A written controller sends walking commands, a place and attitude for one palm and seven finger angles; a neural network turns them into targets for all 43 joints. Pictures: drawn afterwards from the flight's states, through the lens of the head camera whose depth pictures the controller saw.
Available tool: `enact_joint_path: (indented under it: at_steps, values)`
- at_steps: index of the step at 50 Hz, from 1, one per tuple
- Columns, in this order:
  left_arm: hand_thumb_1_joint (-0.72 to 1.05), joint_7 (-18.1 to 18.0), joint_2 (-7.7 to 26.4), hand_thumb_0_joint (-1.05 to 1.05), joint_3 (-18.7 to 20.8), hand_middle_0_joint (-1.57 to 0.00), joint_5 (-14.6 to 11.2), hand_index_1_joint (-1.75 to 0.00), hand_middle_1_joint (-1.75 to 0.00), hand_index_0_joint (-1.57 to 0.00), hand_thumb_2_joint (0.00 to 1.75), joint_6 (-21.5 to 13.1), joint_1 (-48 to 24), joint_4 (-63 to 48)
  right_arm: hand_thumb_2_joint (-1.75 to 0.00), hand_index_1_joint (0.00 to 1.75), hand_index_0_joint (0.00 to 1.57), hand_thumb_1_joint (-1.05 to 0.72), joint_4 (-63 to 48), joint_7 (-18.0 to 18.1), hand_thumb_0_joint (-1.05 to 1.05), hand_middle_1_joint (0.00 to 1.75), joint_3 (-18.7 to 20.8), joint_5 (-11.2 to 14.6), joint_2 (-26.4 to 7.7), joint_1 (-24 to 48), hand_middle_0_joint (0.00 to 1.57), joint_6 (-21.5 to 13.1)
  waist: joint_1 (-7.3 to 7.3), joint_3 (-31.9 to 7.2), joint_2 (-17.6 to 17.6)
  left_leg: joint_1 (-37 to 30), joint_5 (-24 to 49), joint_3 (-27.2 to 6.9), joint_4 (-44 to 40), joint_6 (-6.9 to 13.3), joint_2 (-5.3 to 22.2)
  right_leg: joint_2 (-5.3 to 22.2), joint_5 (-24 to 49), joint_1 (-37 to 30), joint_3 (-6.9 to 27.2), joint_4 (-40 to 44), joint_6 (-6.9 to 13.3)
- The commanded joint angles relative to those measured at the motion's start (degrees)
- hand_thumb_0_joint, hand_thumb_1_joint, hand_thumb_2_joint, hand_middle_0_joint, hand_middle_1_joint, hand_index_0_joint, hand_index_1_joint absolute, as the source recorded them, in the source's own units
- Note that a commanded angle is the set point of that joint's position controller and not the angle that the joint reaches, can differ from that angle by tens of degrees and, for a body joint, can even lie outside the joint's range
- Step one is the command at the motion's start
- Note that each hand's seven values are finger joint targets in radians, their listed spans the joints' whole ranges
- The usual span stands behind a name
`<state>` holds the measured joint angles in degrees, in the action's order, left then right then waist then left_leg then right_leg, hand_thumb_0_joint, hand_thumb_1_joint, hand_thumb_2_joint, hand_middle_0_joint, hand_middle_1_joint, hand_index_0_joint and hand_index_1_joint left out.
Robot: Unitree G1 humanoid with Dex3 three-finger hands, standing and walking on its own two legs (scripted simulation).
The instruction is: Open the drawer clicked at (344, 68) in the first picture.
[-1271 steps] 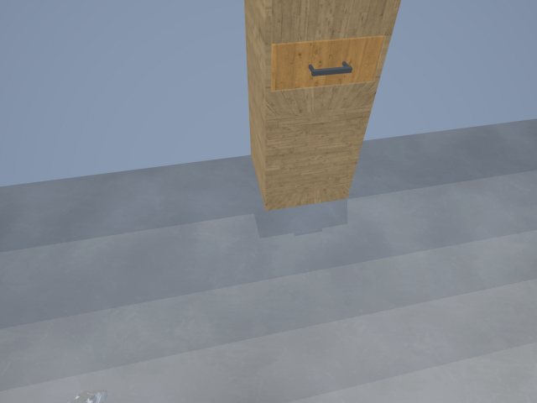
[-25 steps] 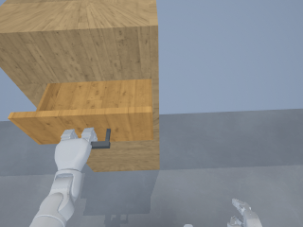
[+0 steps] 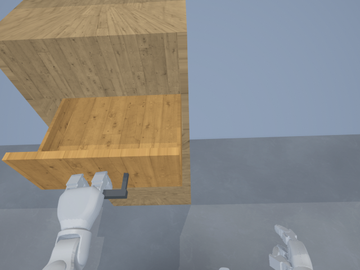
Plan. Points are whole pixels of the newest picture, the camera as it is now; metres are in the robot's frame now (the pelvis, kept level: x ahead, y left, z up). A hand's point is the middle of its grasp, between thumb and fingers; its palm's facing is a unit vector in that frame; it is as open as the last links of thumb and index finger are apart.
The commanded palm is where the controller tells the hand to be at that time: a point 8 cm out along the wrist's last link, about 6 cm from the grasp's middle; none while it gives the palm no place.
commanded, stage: pull the drawer open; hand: left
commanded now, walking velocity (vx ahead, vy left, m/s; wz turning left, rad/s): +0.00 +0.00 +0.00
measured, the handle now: (98, 186) +0.30 +0.22 +0.00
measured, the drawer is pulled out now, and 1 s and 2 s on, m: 0.19 0.30 0.30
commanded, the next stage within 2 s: open the thumb to release the handle in 1.32 s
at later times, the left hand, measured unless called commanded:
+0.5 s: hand (86, 239) +0.19 +0.22 -0.02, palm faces -0.01 -0.07 -1.00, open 5.3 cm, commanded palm +0.15 +0.24 +0.03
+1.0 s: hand (79, 268) +0.13 +0.22 -0.02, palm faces -0.03 -0.08 -1.00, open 5.3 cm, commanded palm +0.09 +0.23 +0.03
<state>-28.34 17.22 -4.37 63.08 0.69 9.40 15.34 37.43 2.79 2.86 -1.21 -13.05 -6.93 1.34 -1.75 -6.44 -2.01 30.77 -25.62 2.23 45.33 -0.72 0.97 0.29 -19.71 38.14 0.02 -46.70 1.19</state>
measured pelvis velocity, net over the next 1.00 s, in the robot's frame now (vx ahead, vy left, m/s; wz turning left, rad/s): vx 0.00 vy -0.01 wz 0.00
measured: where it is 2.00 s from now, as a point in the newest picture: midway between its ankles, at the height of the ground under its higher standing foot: outside the picture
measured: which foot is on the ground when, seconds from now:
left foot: down 0.00-1.00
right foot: down 0.00-1.00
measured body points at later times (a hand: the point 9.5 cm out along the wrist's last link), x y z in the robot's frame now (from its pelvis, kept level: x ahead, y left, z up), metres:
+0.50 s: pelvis +0.00 +0.00 -0.01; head +0.04 -0.03 +0.44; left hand +0.18 +0.22 +0.03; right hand +0.21 -0.22 -0.11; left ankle -0.04 +0.13 -0.70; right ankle +0.03 -0.11 -0.70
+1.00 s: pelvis +0.00 -0.01 -0.02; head +0.04 -0.03 +0.43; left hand +0.13 +0.22 +0.03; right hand +0.21 -0.23 -0.12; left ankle -0.04 +0.13 -0.70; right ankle +0.03 -0.11 -0.70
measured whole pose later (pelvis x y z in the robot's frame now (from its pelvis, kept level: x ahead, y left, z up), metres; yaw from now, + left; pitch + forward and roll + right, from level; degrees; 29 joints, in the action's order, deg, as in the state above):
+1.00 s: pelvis +0.00 -0.01 -0.02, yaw +0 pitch +12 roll +2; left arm -32.4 18.8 -3.8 63.1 -3.1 38.2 -7.1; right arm 32.3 -0.5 1.8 -3.8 -13.0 -6.1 2.9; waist -4.4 -7.4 -1.1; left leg 35.7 -29.8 2.4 53.7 -1.2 1.1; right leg 0.1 -23.9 43.8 0.4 -55.8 1.8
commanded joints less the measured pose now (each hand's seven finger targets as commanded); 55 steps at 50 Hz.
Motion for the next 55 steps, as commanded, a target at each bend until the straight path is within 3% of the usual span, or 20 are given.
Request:
enact_joint_path:
  at_steps: [1, 3, 6, 8, 11, 14, 17, 19, 24, 25, 29, 32, 34, 38, 46, 47, 49, 51, 53, 55]
  values:
    - [0.90, -4.0, 10.7, 0.00, 9.2, -0.40, -0.5, -1.35, -1.35, -0.40, 0.90, 1.7, 1.0, -14.2, -0.90, 0.30, 0.20, -0.90, -9.1, 0.1, 0.00, 0.30, 1.8, -0.5, -6.2, 5.7, 0.20, -2.3, -3.14, -14.2, 2.2, 0.2, 15.6, 0.7, -4.9, 1.4, -3.9, -1.2, 17.2, -16.9, 0.5, 5.6, 1.2]
    - [0.90, -4.3, 10.9, 0.00, 9.7, -0.40, -0.4, -1.35, -1.35, -0.40, 0.90, 1.6, 3.3, -14.7, -0.90, 0.30, 0.20, -0.90, -9.1, -0.1, 0.00, 0.30, 1.7, -0.5, -6.0, 6.1, 0.20, -2.3, -3.20, -13.5, 3.1, 0.8, 15.1, 0.5, -4.6, 1.3, -3.9, -1.4, 16.6, -16.3, 0.7, 5.4, 1.2]
    - [0.90, -4.8, 10.6, 0.00, 9.1, -0.40, 0.1, -1.35, -1.35, -0.40, 0.90, 1.5, 2.6, -17.8, -0.90, 0.30, 0.20, -0.90, -9.5, -0.3, 0.00, 0.30, 1.7, -0.7, -6.0, 6.8, 0.20, -2.2, -2.77, -13.0, 1.1, 0.2, 14.4, 0.4, -4.0, 1.3, -3.8, -1.4, 14.8, -14.4, 0.6, 5.1, 1.3]
    - [0.90, -5.1, 10.1, 0.00, 8.8, -0.40, 0.2, -1.35, -1.35, -0.40, 0.90, 1.8, 4.5, -17.6, -0.90, 0.30, 0.20, -0.90, -9.6, -0.4, 0.00, 0.30, 1.6, -0.7, -5.8, 7.0, 0.20, -2.2, -2.65, -12.0, 1.5, 0.1, 13.5, 0.2, -3.9, 1.3, -3.7, -1.5, 13.0, -13.4, 0.2, 5.1, 1.3]
    - [0.90, -5.5, 9.9, 0.00, 8.5, -0.40, 0.2, -1.35, -1.35, -0.40, 0.90, 1.9, 4.3, -19.4, -0.90, 0.30, 0.20, -0.90, -9.6, -0.3, 0.00, 0.30, 1.5, -0.9, -5.8, 7.1, 0.20, -2.0, -2.41, -13.2, 1.9, -0.7, 13.9, 0.1, -3.3, 1.4, -3.6, -1.5, 13.4, -13.1, 0.2, 4.7, 1.3]
    - [0.90, -5.6, 10.0, 0.00, 8.7, -0.40, 0.1, -1.35, -1.35, -0.40, 0.90, 2.0, 6.9, -21.0, -0.90, 0.30, 0.20, -0.90, -9.9, -0.3, 0.00, 0.30, 1.4, -1.1, -5.7, 7.7, 0.20, -2.0, -2.84, -13.5, 1.4, -1.0, 14.6, -0.2, -3.1, 1.3, -3.6, -1.7, 13.9, -13.0, 0.3, 4.3, 1.5]
    - [0.90, -5.4, 8.5, 0.00, 7.0, -0.40, 0.1, -1.35, -1.35, -0.40, 0.90, 2.0, 10.3, -21.9, -0.90, 0.30, 0.20, -0.90, -10.5, -0.6, 0.00, 0.30, 1.1, -1.1, -5.5, 8.2, 0.20, -2.0, -2.98, -11.3, 2.4, 0.1, 13.2, -0.2, -2.9, 1.3, -3.7, -1.6, 12.7, -12.2, 0.1, 4.3, 1.3]
    - [0.90, -5.4, 9.6, 0.00, 8.0, -0.40, 0.0, -1.35, -1.35, -0.40, 0.90, 1.9, 10.1, -23.4, -0.90, 0.30, 0.20, -0.90, -10.8, -0.6, 0.00, 0.30, 1.0, -1.3, -5.6, 8.3, 0.20, -1.8, -3.07, -11.9, 1.9, -0.2, 13.1, -0.3, -2.7, 1.4, -3.7, -1.5, 12.1, -12.2, 0.4, 4.3, 1.4]
    - [0.90, -5.4, 9.0, 0.00, 7.5, -0.40, -0.1, -1.35, -1.35, -0.40, 0.90, 1.3, 15.6, -25.0, -0.90, 0.30, 0.20, -0.90, -11.5, -1.1, 0.00, 0.30, 0.8, -1.6, -5.3, 8.5, 0.20, -1.7, -3.49, -11.7, 1.8, 0.1, 13.5, -0.5, -2.0, 1.3, -3.6, -1.6, 12.5, -11.7, 0.5, 3.6, 1.6]
    - [0.90, -5.4, 8.8, 0.00, 7.4, -0.40, -0.1, -1.35, -1.35, -0.40, 0.90, 1.2, 16.4, -24.6, -0.90, 0.30, 0.20, -0.90, -11.5, -1.1, 0.00, 0.30, 0.7, -1.6, -5.3, 8.4, 0.20, -1.8, -3.40, -11.0, 2.9, 0.4, 12.7, -0.4, -1.7, 1.4, -3.7, -1.5, 12.0, -11.2, 1.0, 3.8, 1.4]
    - [0.90, -5.5, 8.6, 0.00, 7.2, -0.40, -0.2, -1.35, -1.35, -0.40, 0.90, 0.9, 18.9, -26.6, -0.90, 0.30, 0.20, -0.90, -12.2, -1.6, 0.00, 0.30, 0.7, -1.7, -5.3, 8.4, 0.20, -1.6, -3.56, -11.1, 1.4, 0.5, 13.6, -0.7, -1.3, 1.3, -3.6, -1.7, 12.4, -10.6, 0.7, 2.9, 1.7]
    - [0.90, -5.9, 8.0, 0.00, 6.6, -0.40, -0.2, -1.35, -1.35, -0.40, 0.90, 0.3, 21.7, -28.0, -0.90, 0.30, 0.20, -0.90, -12.6, -1.9, 0.00, 0.30, 0.8, -2.0, -5.2, 8.2, 0.20, -1.9, -3.62, -11.1, 2.8, 0.8, 13.0, -0.6, -0.4, 1.4, -3.6, -1.7, 11.9, -9.5, 1.6, 2.6, 1.6]
    - [0.90, -5.9, 9.3, 0.00, 8.3, -0.40, -0.8, -1.35, -1.35, -0.40, 0.90, 0.1, 24.8, -29.3, -0.90, 0.30, 0.20, -0.90, -13.1, -2.2, 0.00, 0.30, 0.7, -1.9, -5.4, 8.0, 0.20, -1.5, -4.07, -11.5, 2.1, 1.3, 14.0, -0.8, -0.3, 1.3, -3.6, -1.6, 13.3, -10.4, 1.7, 2.3, 1.8]
    - [0.90, -6.4, 8.3, 0.00, 7.2, -0.40, -0.7, -1.35, -1.35, -0.40, 0.90, -0.6, 29.1, -30.8, -0.90, 0.30, 0.20, -0.90, -13.7, -2.9, 0.00, 0.30, 0.7, -2.3, -5.3, 7.8, 0.20, -1.6, -4.07, -11.1, 2.8, 1.8, 13.3, -0.9, 0.9, 1.4, -3.7, -1.5, 12.1, -8.5, 2.5, 1.6, 1.7]
    - [0.90, -7.4, 10.2, 0.00, 10.2, -0.40, -1.2, -1.35, -1.35, -0.40, 0.90, -2.1, 35.4, -32.4, -0.90, 0.30, 0.20, -0.90, -14.6, -3.1, 0.00, 0.30, 0.6, -2.6, -5.2, 7.4, 0.20, -1.2, -4.74, -10.8, 2.6, 3.4, 11.7, -0.8, 2.5, 1.4, -3.9, -1.2, 11.1, -7.2, 3.6, 0.8, 1.8]
    - [0.90, -7.4, 10.3, 0.00, 10.1, -0.40, -1.1, -1.35, -1.35, -0.40, 0.90, -2.4, 35.1, -32.4, -0.90, 0.30, 0.20, -0.90, -14.6, -3.1, 0.00, 0.30, 0.5, -2.6, -5.3, 7.7, 0.20, -1.3, -4.37, -9.0, 3.3, 3.9, 10.9, -1.0, 2.7, 1.3, -4.0, -1.4, 10.0, -5.6, 3.9, 0.8, 1.9]
    - [0.90, -7.5, 11.4, 0.00, 11.3, -0.40, -1.3, -1.35, -1.35, -0.40, 0.90, -2.5, 33.9, -33.7, -0.90, 0.30, 0.20, -0.90, -14.9, -3.0, 0.00, 0.30, 0.6, -2.9, -5.6, 7.4, 0.20, -0.8, -4.15, -9.5, 2.5, 3.9, 10.1, -1.1, 3.1, 1.5, -3.9, -1.2, 8.2, -4.9, 4.1, 1.2, 2.0]
    - [0.90, -7.6, 11.3, 0.00, 11.9, -0.40, -1.6, -1.35, -1.35, -0.40, 0.90, -2.8, 35.8, -32.3, -0.90, 0.30, 0.20, -0.90, -14.9, -2.9, 0.00, 0.30, 0.7, -2.8, -5.3, 7.0, 0.20, -0.9, -4.33, -9.2, 4.3, 4.5, 8.7, -1.0, 3.4, 1.5, -4.0, -0.9, 6.7, -4.7, 4.3, 1.5, 1.7]
    - [0.90, -7.6, 11.2, 0.00, 12.3, -0.40, -1.8, -1.35, -1.35, -0.40, 0.90, -3.4, 39.1, -33.7, -0.90, 0.30, 0.20, -0.90, -15.4, -3.0, 0.00, 0.30, 0.6, -2.7, -5.2, 7.2, 0.20, -1.0, -5.42, -10.7, 2.1, 4.5, 10.0, -0.9, 3.4, 1.5, -4.1, -1.2, 8.5, -5.8, 4.0, 0.4, 2.0]
    - [0.90, -7.4, 10.9, 0.00, 12.2, -0.40, -2.2, -1.35, -1.35, -0.40, 0.90, -3.3, 41.0, -33.6, -0.90, 0.30, 0.20, -0.90, -15.3, -3.2, 0.00, 0.30, 0.4, -2.7, -5.1, 7.4, 0.20, -1.0, -5.25, -10.2, 2.0, 4.4, 10.8, -0.9, 3.6, 1.4, -3.9, -1.4, 9.8, -5.4, 3.9, 0.0, 2.1]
